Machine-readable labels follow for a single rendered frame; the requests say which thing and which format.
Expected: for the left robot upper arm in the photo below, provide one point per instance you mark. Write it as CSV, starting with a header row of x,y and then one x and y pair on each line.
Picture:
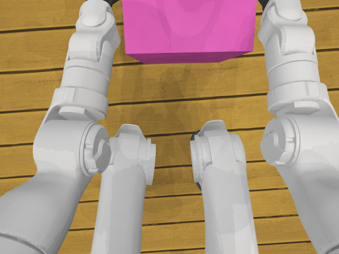
x,y
36,216

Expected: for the robot right forearm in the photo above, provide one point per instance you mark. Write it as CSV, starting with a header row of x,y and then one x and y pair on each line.
x,y
291,62

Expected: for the robot right hand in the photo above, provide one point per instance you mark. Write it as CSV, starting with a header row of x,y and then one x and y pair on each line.
x,y
263,3

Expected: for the robot left forearm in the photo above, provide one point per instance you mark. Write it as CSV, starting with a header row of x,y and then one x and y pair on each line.
x,y
87,70

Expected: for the robot left thigh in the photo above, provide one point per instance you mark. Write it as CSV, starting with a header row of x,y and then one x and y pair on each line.
x,y
118,223

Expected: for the carton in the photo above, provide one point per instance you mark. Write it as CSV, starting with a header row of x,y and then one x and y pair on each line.
x,y
188,31

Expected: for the right robot upper arm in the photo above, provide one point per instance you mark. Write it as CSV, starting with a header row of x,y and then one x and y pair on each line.
x,y
305,151

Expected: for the right robot shin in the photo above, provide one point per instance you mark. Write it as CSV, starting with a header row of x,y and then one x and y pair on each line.
x,y
235,139

